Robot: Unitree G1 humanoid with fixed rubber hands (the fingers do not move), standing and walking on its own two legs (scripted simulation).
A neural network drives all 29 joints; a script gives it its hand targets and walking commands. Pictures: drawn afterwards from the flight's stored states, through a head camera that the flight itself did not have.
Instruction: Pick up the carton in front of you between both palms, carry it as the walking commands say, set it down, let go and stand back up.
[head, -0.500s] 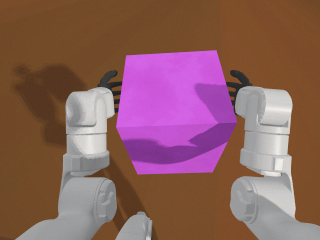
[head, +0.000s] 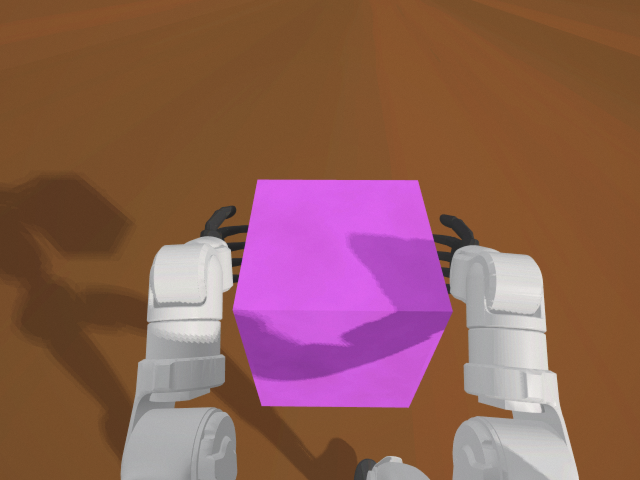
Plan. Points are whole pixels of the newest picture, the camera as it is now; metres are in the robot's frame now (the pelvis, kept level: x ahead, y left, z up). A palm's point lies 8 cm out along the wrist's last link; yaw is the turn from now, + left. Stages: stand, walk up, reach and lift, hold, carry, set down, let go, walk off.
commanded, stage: carry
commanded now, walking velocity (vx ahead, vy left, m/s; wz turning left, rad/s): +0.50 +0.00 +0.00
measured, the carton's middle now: (336, 298) +0.35 -0.01 +0.02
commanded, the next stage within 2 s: none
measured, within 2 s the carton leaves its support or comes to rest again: neither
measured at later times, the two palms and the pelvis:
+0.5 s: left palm (239, 138) +0.58 +0.15 +0.10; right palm (424, 144) +0.59 -0.15 +0.10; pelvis +0.33 -0.01 -0.01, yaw +2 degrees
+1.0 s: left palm (257, 120) +0.68 +0.13 +0.07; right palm (421, 130) +0.67 -0.17 +0.07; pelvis +0.41 -0.01 -0.02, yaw -1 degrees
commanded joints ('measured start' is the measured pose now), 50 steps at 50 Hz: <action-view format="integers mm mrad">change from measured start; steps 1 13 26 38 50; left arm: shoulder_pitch -552 -100 29 -83 -14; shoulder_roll -1174 -1129 -900 -1026 -1001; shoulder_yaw -670 -828 -777 -834 -823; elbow -150 -435 -376 -406 -368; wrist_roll -410 -423 -372 -417 -390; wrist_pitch -26 -66 4 -29 -39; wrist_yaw -217 -304 -303 -300 -307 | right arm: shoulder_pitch -615 -150 -42 -99 -65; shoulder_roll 1137 1077 905 1031 1004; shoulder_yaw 650 848 819 828 851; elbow -221 -487 -443 -427 -420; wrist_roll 436 382 379 405 392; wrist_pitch -20 -65 19 -36 -37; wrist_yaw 264 262 278 288 289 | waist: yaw -8 40 25 24 23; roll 177 -87 -48 22 -31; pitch -326 -401 -219 -397 -313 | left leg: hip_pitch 254 -545 -19 3 -125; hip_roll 180 71 119 183 149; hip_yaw -29 -52 19 -41 5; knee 52 686 92 247 316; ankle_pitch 880 -12 697 746 585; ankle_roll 48 -67 -50 37 23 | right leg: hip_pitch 139 762 426 469 488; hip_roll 53 -259 -109 -104 -122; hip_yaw -84 210 -76 46 47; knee -164 -340 -56 -122 -93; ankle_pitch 140 332 207 94 342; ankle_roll -17 -149 10 23 2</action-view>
